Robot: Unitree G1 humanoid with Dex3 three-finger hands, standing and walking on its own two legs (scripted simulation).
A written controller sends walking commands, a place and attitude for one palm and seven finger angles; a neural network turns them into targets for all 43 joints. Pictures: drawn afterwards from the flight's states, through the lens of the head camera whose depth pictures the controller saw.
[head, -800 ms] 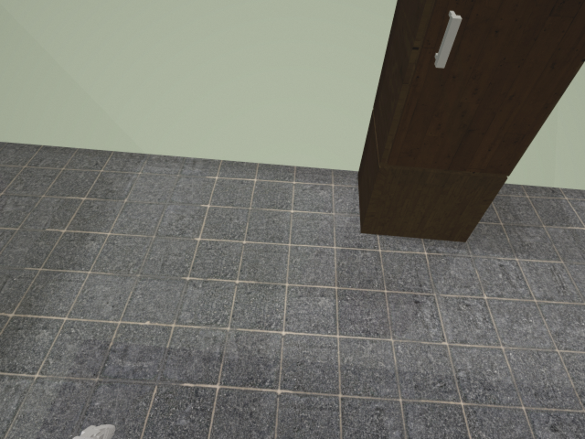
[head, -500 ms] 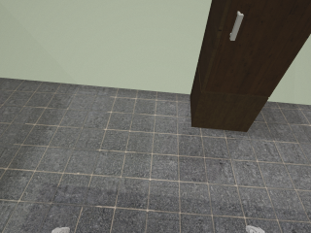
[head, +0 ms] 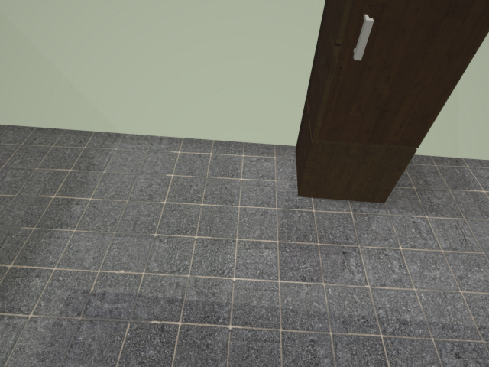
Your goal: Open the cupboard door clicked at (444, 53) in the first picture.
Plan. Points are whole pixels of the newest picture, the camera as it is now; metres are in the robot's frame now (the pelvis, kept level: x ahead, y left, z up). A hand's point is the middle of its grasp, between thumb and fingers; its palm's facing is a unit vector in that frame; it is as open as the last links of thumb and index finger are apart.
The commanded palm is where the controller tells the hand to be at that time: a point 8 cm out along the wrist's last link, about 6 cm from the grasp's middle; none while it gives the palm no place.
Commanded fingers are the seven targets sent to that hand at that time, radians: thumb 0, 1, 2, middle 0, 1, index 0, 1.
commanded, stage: stand and wait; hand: left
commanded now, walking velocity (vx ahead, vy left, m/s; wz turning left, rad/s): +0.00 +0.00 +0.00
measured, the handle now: (361, 37) +1.05 -0.31 +0.10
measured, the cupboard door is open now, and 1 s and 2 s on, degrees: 0 0 0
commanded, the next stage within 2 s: look at it before walking up in 0.10 s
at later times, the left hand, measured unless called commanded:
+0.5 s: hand out of the picture +0.07 +0.24 -0.16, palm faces -0.03 -0.94 -0.33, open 7.4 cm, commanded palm none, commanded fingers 0.00 0.90 0.90 -0.20 -0.30 -0.20 -0.30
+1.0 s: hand out of the picture +0.07 +0.24 -0.16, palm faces -0.05 -0.94 -0.33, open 7.4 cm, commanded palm none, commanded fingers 0.00 0.90 0.90 -0.20 -0.30 -0.20 -0.30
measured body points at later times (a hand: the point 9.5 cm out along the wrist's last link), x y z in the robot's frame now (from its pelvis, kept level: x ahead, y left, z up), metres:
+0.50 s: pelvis +0.00 +0.00 +0.00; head +0.01 +0.00 +0.45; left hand +0.07 +0.29 -0.13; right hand +0.08 -0.30 -0.13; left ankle +0.00 +0.12 -0.74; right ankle +0.00 -0.13 -0.74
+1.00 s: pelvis +0.00 -0.01 +0.00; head +0.01 +0.00 +0.45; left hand +0.08 +0.28 -0.14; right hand +0.08 -0.30 -0.13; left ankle +0.00 +0.12 -0.74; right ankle +0.00 -0.13 -0.74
